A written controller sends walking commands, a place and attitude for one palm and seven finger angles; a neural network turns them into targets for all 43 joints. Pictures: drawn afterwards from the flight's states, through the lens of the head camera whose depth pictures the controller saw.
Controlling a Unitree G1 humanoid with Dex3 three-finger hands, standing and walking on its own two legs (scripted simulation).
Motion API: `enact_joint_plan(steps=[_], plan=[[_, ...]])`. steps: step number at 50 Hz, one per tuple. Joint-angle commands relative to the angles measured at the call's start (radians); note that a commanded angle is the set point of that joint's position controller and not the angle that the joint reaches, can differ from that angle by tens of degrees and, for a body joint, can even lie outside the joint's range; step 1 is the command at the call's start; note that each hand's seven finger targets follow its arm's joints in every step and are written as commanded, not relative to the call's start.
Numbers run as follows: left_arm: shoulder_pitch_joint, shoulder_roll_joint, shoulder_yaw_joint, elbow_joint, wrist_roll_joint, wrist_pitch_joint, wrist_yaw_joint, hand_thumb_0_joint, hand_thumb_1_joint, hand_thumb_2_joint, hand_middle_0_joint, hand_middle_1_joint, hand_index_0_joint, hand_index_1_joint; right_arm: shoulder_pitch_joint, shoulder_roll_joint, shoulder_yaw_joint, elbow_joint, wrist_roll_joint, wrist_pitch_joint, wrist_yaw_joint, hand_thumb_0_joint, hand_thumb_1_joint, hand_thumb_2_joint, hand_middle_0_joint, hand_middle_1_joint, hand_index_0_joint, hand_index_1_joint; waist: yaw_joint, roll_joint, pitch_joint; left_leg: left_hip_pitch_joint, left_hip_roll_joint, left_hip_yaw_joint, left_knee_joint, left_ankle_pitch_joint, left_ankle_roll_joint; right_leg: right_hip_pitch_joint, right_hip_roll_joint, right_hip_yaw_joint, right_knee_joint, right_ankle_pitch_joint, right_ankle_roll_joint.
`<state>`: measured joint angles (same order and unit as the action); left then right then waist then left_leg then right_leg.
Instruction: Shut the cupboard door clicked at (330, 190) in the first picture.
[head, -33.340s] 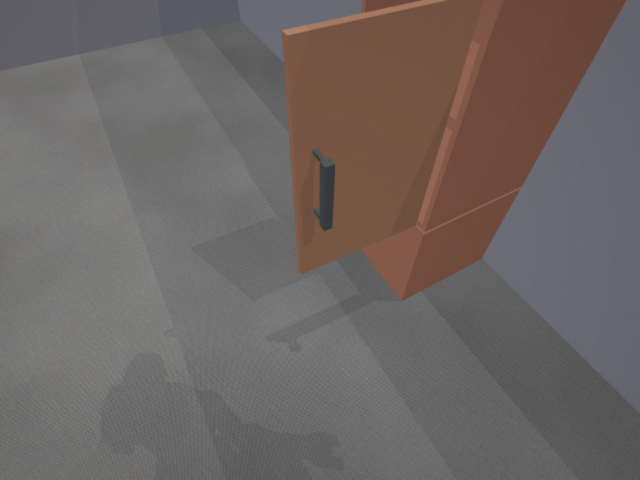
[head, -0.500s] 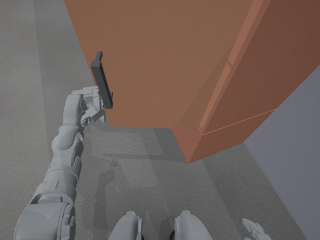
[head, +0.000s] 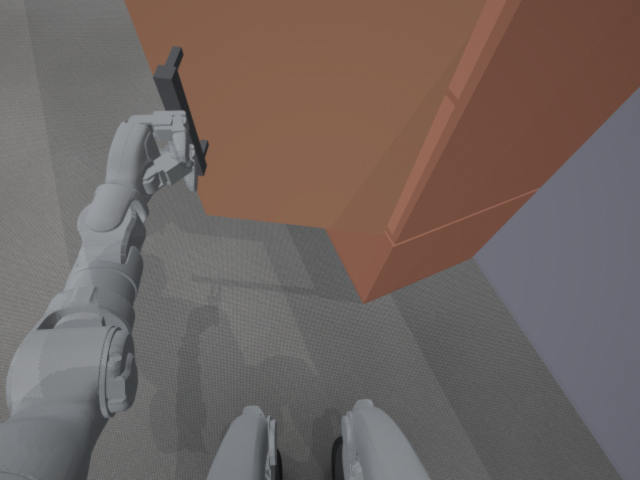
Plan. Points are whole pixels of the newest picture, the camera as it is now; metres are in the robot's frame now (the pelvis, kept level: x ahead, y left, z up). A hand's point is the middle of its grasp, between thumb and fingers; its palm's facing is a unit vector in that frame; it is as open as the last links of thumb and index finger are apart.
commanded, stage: push the door shut along its arc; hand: left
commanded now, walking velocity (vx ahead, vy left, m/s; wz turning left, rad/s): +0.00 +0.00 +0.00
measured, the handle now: (188, 117) +0.57 +0.15 +0.06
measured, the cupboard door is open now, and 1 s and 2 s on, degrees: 60 41 38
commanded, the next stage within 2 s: pull the fist back off the door in 0.98 s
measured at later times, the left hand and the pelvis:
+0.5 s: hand (214, 124) +0.54 +0.11 +0.07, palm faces -0.31 -0.95 -0.05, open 3.6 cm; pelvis +0.00 +0.00 -0.02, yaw -1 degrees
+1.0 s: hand (255, 94) +0.60 +0.06 +0.07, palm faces -0.41 -0.91 -0.02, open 3.1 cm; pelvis +0.01 +0.00 -0.03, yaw -3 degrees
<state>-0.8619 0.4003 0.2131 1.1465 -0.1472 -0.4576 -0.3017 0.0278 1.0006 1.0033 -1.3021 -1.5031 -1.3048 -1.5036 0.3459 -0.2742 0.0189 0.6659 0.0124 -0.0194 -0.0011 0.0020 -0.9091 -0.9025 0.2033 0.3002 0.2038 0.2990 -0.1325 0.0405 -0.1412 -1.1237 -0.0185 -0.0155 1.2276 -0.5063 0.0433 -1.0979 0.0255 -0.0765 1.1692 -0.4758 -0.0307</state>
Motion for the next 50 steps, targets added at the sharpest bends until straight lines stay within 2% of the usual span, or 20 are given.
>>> enact_joint_plan(steps=[1, 4, 5, 8, 9, 10, 11, 16, 18, 21, 22, 24, 28, 29, 31, 35, 37, 39, 44, 50], plan=[[-0.589, 0.103, -0.03, -0.212, -0.003, -0.064, -0.039, 0.0, 0.9, 0.9, -1.3, -1.5, -1.3, -1.5, 0.139, -0.18, -0.064, -0.054, -0.002, -0.031, -0.012, 0.0, -0.9, -0.9, 0.2, 0.3, 0.2, 0.3, -0.093, 0.103, -0.474, 0.424, 0.032, -0.109, -0.149, 0.245, -0.015, 0.085, 0.011, 0.055, -0.144, 0.16, -0.013], [-0.618, 0.12, -0.022, -0.186, -0.003, -0.053, -0.044, 0.0, 0.9, 0.9, -1.3, -1.5, -1.3, -1.5, 0.151, -0.187, -0.062, -0.05, -0.003, -0.034, -0.011, 0.0, -0.9, -0.9, 0.2, 0.3, 0.2, 0.3, -0.098, 0.114, -0.478, 0.418, 0.031, -0.115, -0.148, 0.236, -0.014, 0.073, 0.013, 0.053, -0.143, 0.147, -0.014], [-0.646, 0.123, -0.027, -0.172, 0.003, -0.045, -0.044, 0.0, 0.9, 0.9, -1.3, -1.5, -1.3, -1.5, 0.156, -0.189, -0.06, -0.046, -0.003, -0.033, -0.011, 0.0, -0.9, -0.9, 0.2, 0.3, 0.2, 0.3, -0.116, 0.09, -0.462, 0.4, 0.034, -0.118, -0.142, 0.224, -0.01, 0.06, 0.014, 0.05, -0.14, 0.142, -0.013], [-0.707, 0.134, -0.026, -0.167, 0.005, -0.034, -0.048, 0.0, 0.9, 0.9, -1.3, -1.5, -1.3, -1.5, 0.172, -0.19, -0.057, -0.045, -0.008, -0.039, -0.011, 0.0, -0.9, -0.9, 0.2, 0.3, 0.2, 0.3, -0.131, 0.107, -0.472, 0.384, 0.031, -0.115, -0.125, 0.221, -0.004, 0.053, 0.017, 0.052, -0.135, 0.138, -0.013], [-0.702, 0.175, 0.003, -0.156, 0.014, -0.034, -0.051, 0.0, 0.9, 0.9, -1.3, -1.5, -1.3, -1.5, 0.176, -0.197, -0.059, -0.042, -0.009, -0.039, -0.012, 0.0, -0.9, -0.9, 0.2, 0.3, 0.2, 0.3, -0.122, 0.11, -0.496, 0.388, 0.035, -0.117, -0.121, 0.228, -0.007, 0.055, 0.016, 0.054, -0.131, 0.14, -0.014], [-0.7, 0.154, -0.017, -0.147, 0.013, -0.025, -0.058, 0.0, 0.9, 0.9, -1.3, -1.5, -1.3, -1.5, 0.176, -0.192, -0.056, -0.043, -0.008, -0.038, -0.01, 0.0, -0.9, -0.9, 0.2, 0.3, 0.2, 0.3, -0.128, 0.12, -0.493, 0.382, 0.033, -0.113, -0.116, 0.243, -0.006, 0.057, 0.018, 0.055, -0.132, 0.151, -0.015], [-0.7, 0.17, -0.004, -0.133, 0.014, -0.017, -0.064, 0.0, 0.9, 0.9, -1.3, -1.5, -1.3, -1.5, 0.181, -0.195, -0.055, -0.044, -0.009, -0.038, -0.009, 0.0, -0.9, -0.9, 0.2, 0.3, 0.2, 0.3, -0.129, 0.1, -0.497, 0.364, 0.034, -0.109, -0.107, 0.245, -0.003, 0.064, 0.018, 0.058, -0.131, 0.154, -0.013], [-0.77, 0.204, 0.001, -0.126, 0.023, 0.007, -0.086, 0.0, 0.9, 0.9, -1.3, -1.5, -1.3, -1.5, 0.2, -0.198, -0.052, -0.037, -0.01, -0.039, -0.01, 0.0, -0.9, -0.9, 0.2, 0.3, 0.2, 0.3, -0.141, 0.149, -0.513, 0.374, 0.038, -0.115, -0.088, 0.277, -0.005, 0.037, 0.024, 0.053, -0.117, 0.166, -0.016], [-0.798, 0.154, -0.041, -0.146, 0.02, 0.015, -0.096, 0.0, 0.9, 0.9, -1.3, -1.5, -1.3, -1.5, 0.206, -0.194, -0.052, -0.038, -0.012, -0.043, -0.007, 0.0, -0.9, -0.9, 0.2, 0.3, 0.2, 0.3, -0.155, 0.187, -0.536, 0.427, 0.039, -0.126, -0.082, 0.321, -0.006, -0.003, 0.025, 0.046, -0.109, 0.184, -0.019], [-0.842, 0.174, -0.036, -0.126, 0.027, 0.041, -0.1, 0.0, 0.9, 0.9, -1.3, -1.5, -1.3, -1.5, 0.217, -0.2, -0.051, -0.021, -0.015, -0.042, -0.008, 0.0, -0.9, -0.9, 0.2, 0.3, 0.2, 0.3, -0.174, 0.176, -0.529, 0.418, 0.044, -0.13, -0.071, 0.317, -0.006, -0.022, 0.026, 0.042, -0.11, 0.183, -0.015], [-0.838, 0.203, -0.014, -0.117, 0.03, 0.047, -0.101, 0.0, 0.9, 0.9, -1.3, -1.5, -1.3, -1.5, 0.225, -0.202, -0.05, -0.02, -0.015, -0.041, -0.009, 0.0, -0.9, -0.9, 0.2, 0.3, 0.2, 0.3, -0.164, 0.173, -0.537, 0.415, 0.046, -0.132, -0.071, 0.321, -0.007, -0.013, 0.027, 0.042, -0.107, 0.182, -0.017], [-0.859, 0.182, -0.027, -0.115, 0.03, 0.056, -0.107, 0.0, 0.9, 0.9, -1.3, -1.5, -1.3, -1.5, 0.227, -0.2, -0.051, -0.016, -0.017, -0.046, -0.01, 0.0, -0.9, -0.9, 0.2, 0.3, 0.2, 0.3, -0.174, 0.181, -0.552, 0.433, 0.046, -0.134, -0.065, 0.342, -0.007, -0.029, 0.028, 0.038, -0.104, 0.194, -0.015], [-0.849, 0.283, 0.06, -0.086, 0.042, 0.076, -0.097, 0.0, 0.9, 0.9, -1.3, -1.5, -1.3, -1.5, 0.245, -0.202, -0.043, -0.026, -0.022, -0.043, -0.009, 0.0, -0.9, -0.9, 0.2, 0.3, 0.2, 0.3, -0.163, 0.159, -0.55, 0.371, 0.044, -0.119, -0.047, 0.366, -0.001, 0.006, 0.034, 0.039, -0.089, 0.219, -0.018], [-0.867, 0.262, 0.031, -0.082, 0.055, 0.077, -0.096, 0.0, 0.9, 0.9, -1.3, -1.5, -1.3, -1.5, 0.236, -0.195, -0.04, -0.026, -0.022, -0.044, -0.008, 0.0, -0.9, -0.9, 0.2, 0.3, 0.2, 0.3, -0.168, 0.193, -0.547, 0.362, 0.043, -0.113, -0.04, 0.362, -0.002, -0.005, 0.033, 0.046, -0.089, 0.217, -0.016], [-0.882, 0.307, 0.059, -0.077, 0.068, 0.078, -0.092, 0.0, 0.9, 0.9, -1.3, -1.5, -1.3, -1.5, 0.246, -0.197, -0.04, -0.026, -0.025, -0.042, -0.006, 0.0, -0.9, -0.9, 0.2, 0.3, 0.2, 0.3, -0.17, 0.177, -0.538, 0.334, 0.044, -0.108, -0.03, 0.355, 0.0, 0.013, 0.036, 0.049, -0.087, 0.22, -0.015], [-0.928, 0.259, 0.006, -0.052, 0.084, 0.093, -0.103, 0.0, 0.9, 0.9, -1.3, -1.5, -1.3, -1.5, 0.254, -0.198, -0.041, -0.018, -0.027, -0.039, -0.008, 0.0, -0.9, -0.9, 0.2, 0.3, 0.2, 0.3, -0.2, 0.205, -0.538, 0.375, 0.052, -0.128, -0.021, 0.378, -0.004, -0.054, 0.038, 0.036, -0.074, 0.219, -0.014], [-0.949, 0.26, 0.007, -0.04, 0.083, 0.112, -0.111, 0.0, 0.9, 0.9, -1.3, -1.5, -1.3, -1.5, 0.262, -0.202, -0.042, -0.016, -0.028, -0.041, -0.009, 0.0, -0.9, -0.9, 0.2, 0.3, 0.2, 0.3, -0.209, 0.19, -0.546, 0.362, 0.05, -0.127, -0.014, 0.371, 0.0, -0.052, 0.042, 0.034, -0.073, 0.219, -0.014], [-0.995, 0.293, 0.023, -0.049, 0.085, 0.118, -0.115, 0.0, 0.9, 0.9, -1.3, -1.5, -1.3, -1.5, 0.271, -0.205, -0.039, -0.011, -0.03, -0.044, -0.014, 0.0, -0.9, -0.9, 0.2, 0.3, 0.2, 0.3, -0.214, 0.225, -0.57, 0.386, 0.054, -0.138, -0.009, 0.397, -0.002, -0.075, 0.041, 0.031, -0.061, 0.226, -0.015], [-1.027, 0.32, 0.039, -0.046, 0.099, 0.136, -0.117, 0.0, 0.9, 0.9, -1.3, -1.5, -1.3, -1.5, 0.287, -0.204, -0.038, -0.003, -0.038, -0.052, -0.015, 0.0, -0.9, -0.9, 0.2, 0.3, 0.2, 0.3, -0.221, 0.229, -0.609, 0.377, 0.051, -0.132, 0.012, 0.419, 0.0, -0.069, 0.043, 0.03, -0.052, 0.248, -0.014], [-1.077, 0.347, 0.042, 0.015, 0.123, 0.169, -0.117, 0.0, 0.9, 0.9, -1.3, -1.5, -1.3, -1.5, 0.301, -0.204, -0.029, 0.005, -0.043, -0.054, -0.018, 0.0, -0.9, -0.9, 0.2, 0.3, 0.2, 0.3, -0.246, 0.243, -0.572, 0.32, 0.051, -0.122, 0.032, 0.388, 0.005, -0.091, 0.049, 0.028, -0.045, 0.234, -0.014]])
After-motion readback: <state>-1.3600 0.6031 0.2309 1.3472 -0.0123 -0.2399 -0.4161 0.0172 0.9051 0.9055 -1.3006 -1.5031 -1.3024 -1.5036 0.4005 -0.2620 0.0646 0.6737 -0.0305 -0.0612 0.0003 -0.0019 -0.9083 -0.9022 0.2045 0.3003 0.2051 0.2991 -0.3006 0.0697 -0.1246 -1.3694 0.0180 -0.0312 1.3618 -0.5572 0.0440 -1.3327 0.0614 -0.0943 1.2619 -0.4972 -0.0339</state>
